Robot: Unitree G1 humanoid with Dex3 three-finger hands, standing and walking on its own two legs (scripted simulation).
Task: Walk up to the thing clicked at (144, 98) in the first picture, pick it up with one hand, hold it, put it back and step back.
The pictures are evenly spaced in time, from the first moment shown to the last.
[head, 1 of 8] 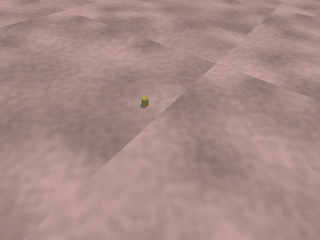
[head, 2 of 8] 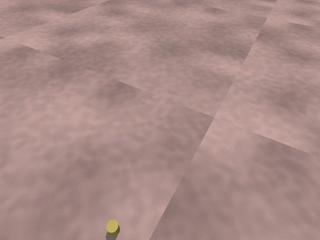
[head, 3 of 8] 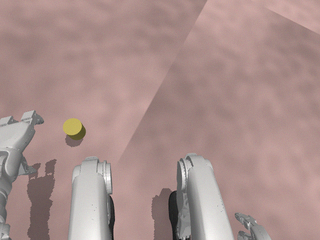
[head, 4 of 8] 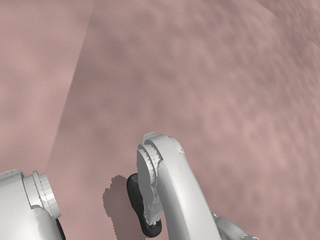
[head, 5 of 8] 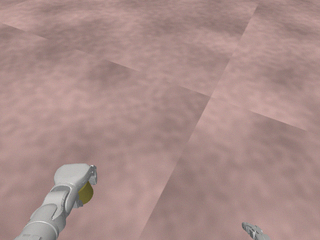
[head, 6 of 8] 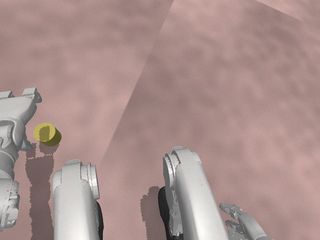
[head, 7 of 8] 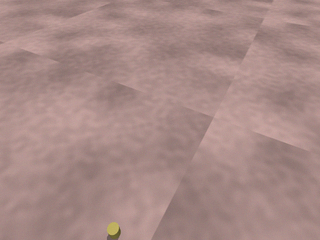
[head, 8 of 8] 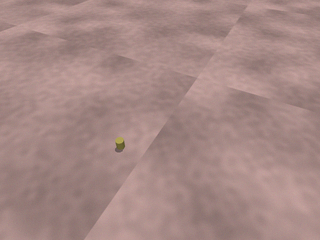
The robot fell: no
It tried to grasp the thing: yes
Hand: left
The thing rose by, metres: 0.69
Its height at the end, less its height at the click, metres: +0.00
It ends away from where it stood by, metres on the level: 0.01
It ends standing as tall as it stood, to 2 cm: yes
